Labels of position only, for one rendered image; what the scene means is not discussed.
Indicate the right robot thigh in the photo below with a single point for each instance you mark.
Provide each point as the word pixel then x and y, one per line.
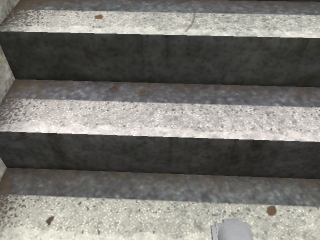
pixel 230 229

